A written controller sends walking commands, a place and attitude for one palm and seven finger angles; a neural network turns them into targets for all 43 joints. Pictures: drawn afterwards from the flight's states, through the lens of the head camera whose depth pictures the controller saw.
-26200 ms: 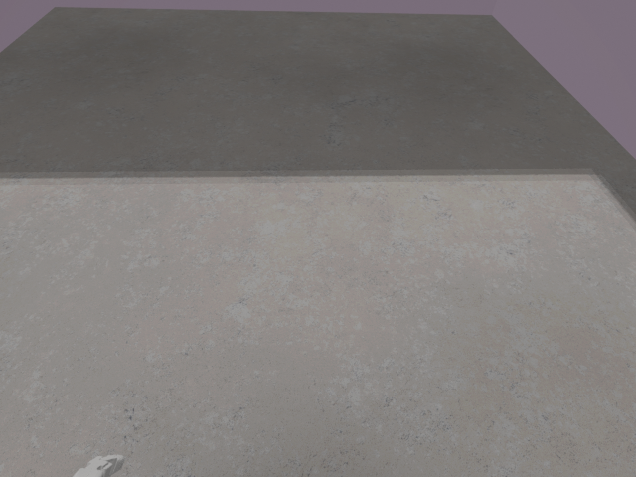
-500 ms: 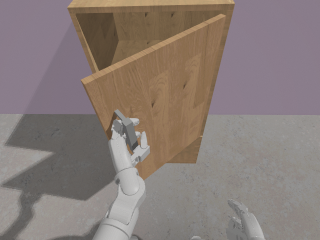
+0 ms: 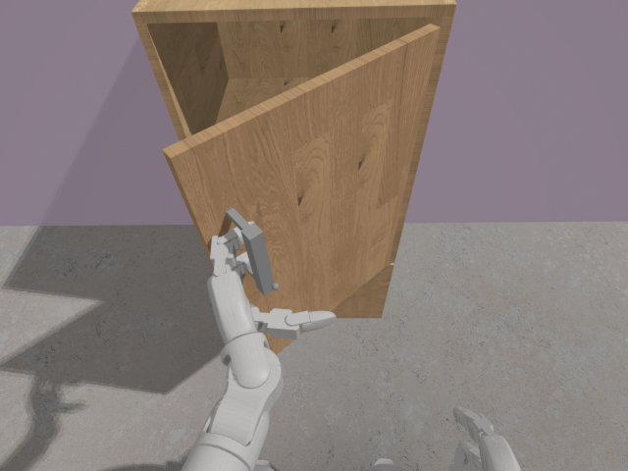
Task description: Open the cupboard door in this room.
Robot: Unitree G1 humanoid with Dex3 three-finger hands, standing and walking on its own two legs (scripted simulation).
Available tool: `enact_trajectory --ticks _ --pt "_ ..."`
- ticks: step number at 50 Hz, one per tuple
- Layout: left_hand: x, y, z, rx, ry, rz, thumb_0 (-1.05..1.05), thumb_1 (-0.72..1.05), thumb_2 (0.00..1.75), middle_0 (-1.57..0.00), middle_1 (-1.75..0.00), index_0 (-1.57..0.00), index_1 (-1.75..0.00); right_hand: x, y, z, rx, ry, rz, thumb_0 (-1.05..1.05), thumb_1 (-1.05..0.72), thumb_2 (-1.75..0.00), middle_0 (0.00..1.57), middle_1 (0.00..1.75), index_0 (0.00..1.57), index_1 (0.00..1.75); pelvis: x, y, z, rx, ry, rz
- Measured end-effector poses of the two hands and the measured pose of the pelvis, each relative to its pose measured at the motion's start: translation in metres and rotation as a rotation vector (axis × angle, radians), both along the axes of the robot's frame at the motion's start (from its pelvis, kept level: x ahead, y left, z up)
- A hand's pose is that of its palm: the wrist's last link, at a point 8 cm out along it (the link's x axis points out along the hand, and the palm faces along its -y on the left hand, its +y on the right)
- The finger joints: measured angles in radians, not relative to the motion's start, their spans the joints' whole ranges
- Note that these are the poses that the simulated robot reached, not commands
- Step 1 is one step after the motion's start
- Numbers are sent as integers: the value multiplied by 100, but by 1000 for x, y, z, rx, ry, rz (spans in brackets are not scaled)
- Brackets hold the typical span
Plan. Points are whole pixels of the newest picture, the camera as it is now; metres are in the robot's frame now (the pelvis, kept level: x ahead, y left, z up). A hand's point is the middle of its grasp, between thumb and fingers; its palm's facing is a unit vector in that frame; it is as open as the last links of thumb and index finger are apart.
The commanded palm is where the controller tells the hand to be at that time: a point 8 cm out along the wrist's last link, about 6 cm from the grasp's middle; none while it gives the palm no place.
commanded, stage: open thumb and fingers to let go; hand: left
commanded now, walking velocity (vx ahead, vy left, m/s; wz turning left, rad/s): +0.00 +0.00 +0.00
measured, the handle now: (251, 253) +0.38 +0.10 +0.07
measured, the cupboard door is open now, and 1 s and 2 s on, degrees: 41 43 43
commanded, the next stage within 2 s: slide the hand sideways off the handle in 0.12 s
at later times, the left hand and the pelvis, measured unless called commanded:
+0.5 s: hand (274, 313) +0.30 +0.06 +0.06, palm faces -0.09 -1.00 +0.01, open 16.5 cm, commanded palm +0.27 +0.10 +0.05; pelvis -0.01 +0.03 -0.01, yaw +0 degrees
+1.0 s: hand (243, 349) +0.25 +0.09 +0.06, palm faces -0.02 -1.00 -0.02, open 16.4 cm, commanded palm +0.23 +0.15 +0.05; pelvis +0.00 +0.02 -0.01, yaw -1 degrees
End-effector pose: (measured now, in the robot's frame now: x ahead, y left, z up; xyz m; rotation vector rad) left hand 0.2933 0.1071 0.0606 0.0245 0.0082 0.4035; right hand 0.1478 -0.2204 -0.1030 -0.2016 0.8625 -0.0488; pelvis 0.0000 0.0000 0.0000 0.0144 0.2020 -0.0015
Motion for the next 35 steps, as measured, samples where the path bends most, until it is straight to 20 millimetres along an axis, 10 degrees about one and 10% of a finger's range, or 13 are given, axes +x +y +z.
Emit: enact_trajectory --ticks 11,21,35 --pt "2 -4 0 6 1 -56 -2 -50 30 -25 -51 -23 -52 11 21 4 14 -37 23 1 -90 -90 20 30 20 30 -4 12 -3 -9 -2 -5" --pt "-11 14 -3 37 -34 -494 -2 -50 30 -19 -35 -10 -38 -3 23 3 16 -55 5 1 -90 -90 20 30 20 30 -9 22 -6 -16 -24 5" --pt "-29 9 0 -14 -43 -468 -2 -50 30 -13 -30 -12 -29 -12 26 11 22 -79 -17 1 -90 -90 20 30 20 30 -6 30 -7 -8 -20 -24"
